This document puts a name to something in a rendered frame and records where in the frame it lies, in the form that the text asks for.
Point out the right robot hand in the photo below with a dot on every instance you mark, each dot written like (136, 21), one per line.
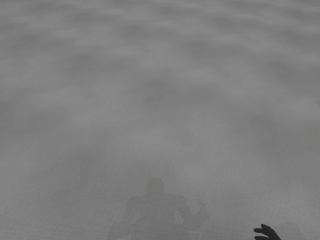
(268, 231)

